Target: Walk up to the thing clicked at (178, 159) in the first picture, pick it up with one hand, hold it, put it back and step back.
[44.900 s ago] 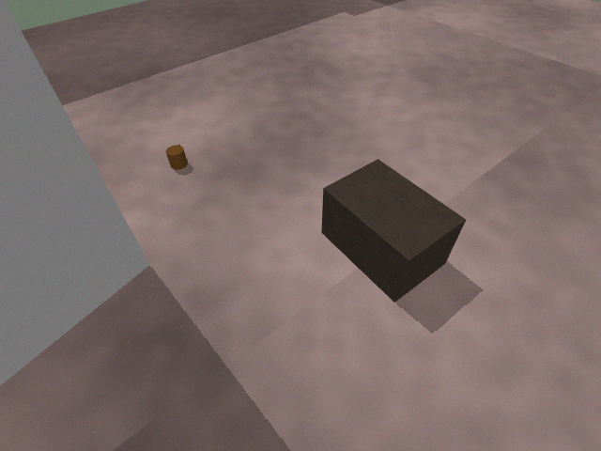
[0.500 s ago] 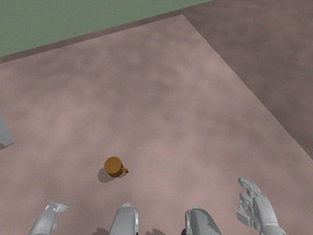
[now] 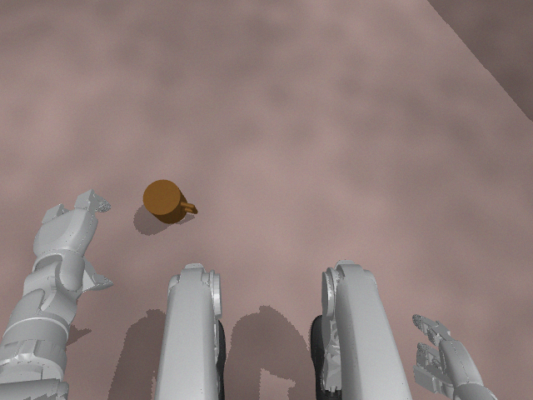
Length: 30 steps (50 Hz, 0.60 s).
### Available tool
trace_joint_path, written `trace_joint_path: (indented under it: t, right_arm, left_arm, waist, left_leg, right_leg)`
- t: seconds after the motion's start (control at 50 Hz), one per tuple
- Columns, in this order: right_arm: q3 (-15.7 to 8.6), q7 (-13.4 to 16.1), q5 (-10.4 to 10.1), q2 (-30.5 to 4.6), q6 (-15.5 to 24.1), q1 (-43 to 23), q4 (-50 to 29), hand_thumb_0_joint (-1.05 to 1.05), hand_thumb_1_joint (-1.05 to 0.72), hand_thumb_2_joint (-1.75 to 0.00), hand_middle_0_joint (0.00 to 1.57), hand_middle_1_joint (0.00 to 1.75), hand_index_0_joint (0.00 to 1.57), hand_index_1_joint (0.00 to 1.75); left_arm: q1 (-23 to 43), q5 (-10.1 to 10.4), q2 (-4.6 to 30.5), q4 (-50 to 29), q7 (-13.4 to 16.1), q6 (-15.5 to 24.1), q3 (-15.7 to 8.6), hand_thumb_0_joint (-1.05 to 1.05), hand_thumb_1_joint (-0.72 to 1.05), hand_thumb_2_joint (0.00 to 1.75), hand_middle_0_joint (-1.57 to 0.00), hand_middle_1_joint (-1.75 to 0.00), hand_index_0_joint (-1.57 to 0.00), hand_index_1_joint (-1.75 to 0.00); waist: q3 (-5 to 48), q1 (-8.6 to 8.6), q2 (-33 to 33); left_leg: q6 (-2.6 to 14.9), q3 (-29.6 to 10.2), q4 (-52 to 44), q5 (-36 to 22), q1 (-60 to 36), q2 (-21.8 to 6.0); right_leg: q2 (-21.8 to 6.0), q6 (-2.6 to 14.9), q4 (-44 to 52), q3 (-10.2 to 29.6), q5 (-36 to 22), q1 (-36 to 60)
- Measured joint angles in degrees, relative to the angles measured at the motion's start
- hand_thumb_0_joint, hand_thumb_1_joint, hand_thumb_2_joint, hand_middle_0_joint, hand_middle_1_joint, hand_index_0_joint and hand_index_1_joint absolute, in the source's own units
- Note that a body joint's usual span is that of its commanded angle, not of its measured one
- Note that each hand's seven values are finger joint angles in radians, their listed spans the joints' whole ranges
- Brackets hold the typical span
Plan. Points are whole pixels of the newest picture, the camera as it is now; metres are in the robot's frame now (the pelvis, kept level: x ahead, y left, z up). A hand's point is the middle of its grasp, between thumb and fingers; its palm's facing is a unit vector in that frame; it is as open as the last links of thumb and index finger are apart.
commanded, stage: rise first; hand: left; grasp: from above
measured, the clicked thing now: (172, 204) +0.50 +0.25 -0.41
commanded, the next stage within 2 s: none
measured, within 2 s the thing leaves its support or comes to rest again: neither
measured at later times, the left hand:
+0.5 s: hand (117, 220) +0.41 +0.31 -0.23, palm faces -0.45 -0.08 -0.89, open 14.2 cm
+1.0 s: hand (128, 213) +0.44 +0.31 -0.27, palm faces -0.45 -0.04 -0.89, open 13.9 cm
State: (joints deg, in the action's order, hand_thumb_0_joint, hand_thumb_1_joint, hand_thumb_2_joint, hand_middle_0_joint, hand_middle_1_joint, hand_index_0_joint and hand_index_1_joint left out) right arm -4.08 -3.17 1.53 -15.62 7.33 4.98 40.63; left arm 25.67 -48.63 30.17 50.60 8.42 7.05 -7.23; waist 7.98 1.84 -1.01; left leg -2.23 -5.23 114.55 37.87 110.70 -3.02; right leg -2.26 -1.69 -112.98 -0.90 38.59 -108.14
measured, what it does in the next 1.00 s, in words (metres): lowers itself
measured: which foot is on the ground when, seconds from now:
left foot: down 0.00-1.00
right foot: down 0.00-1.00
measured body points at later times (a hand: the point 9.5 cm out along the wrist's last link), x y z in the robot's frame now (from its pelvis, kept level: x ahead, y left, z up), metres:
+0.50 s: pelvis -0.02 +0.01 -0.08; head +0.20 +0.06 +0.31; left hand +0.43 +0.31 -0.17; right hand +0.05 -0.28 -0.20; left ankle +0.08 +0.14 -0.42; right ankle +0.08 -0.14 -0.42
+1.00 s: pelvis -0.01 +0.01 -0.11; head +0.22 +0.07 +0.27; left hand +0.46 +0.31 -0.22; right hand +0.05 -0.27 -0.22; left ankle +0.08 +0.14 -0.42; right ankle +0.08 -0.14 -0.42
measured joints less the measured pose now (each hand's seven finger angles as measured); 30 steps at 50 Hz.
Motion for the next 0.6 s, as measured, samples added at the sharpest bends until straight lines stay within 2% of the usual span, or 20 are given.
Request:
trace_joint_path:
  t: [0.08,0.28,0.4,0.6]
  right_arm:
    - [0.3,-0.2,0.5,0.3,-1.3,1.6,1.2,0.01,-0.90,-0.90,0.20,0.30,0.20,0.30]
    - [1.3,-0.9,2.0,0.1,-4.1,4.2,2.7,0.01,-0.90,-0.90,0.20,0.30,0.20,0.30]
    - [1.8,-1.5,3.0,-0.1,-5.1,4.3,3.0,0.01,-0.90,-0.91,0.20,0.30,0.20,0.30]
    - [2.6,-2.7,4.5,0.4,-5.6,2.9,2.7,0.01,-0.90,-0.90,0.20,0.30,0.20,0.30]
  left_arm:
    - [4.1,-3.6,2.2,3.9,0.5,2.2,-0.1,-0.01,-0.54,1.02,-0.08,-1.07,-0.08,-1.07]
    - [11.8,-12.0,7.0,12.7,3.9,5.7,-0.4,-0.01,-0.56,1.05,-0.08,-1.03,-0.08,-1.04]
    - [15.5,-16.0,8.8,16.7,6.0,6.7,-0.1,-0.01,-0.55,1.05,-0.08,-1.01,-0.07,-1.03]
    - [19.7,-21.6,10.2,20.8,8.5,7.6,0.4,0.00,-0.54,1.02,-0.08,-1.01,-0.08,-1.02]
  waist:
    - [-0.8,0.97,0.1]
    - [-2.2,4.22,0.7]
    - [-2.8,5.66,1.0]
    - [-3.3,6.66,1.5]
  left_leg:
    - [-0.03,-0.7,3.7,-0.4,3.7,0.1]
    - [0.14,-2.1,10.3,-0.8,10.1,0.5]
    - [0.44,-2.6,13.3,-0.8,12.9,0.8]
    - [0.85,-2.9,16.9,-0.3,16.2,1.1]
  right_leg:
    - [0.3,-0.05,-3.4,-0.2,-0.5,-3.5]
    - [0.7,-0.35,-9.1,-0.5,-1.2,-9.1]
    - [0.7,-0.74,-11.6,-0.6,-1.1,-11.3]
    - [0.9,-1.12,-14.6,-0.5,-0.6,-14.1]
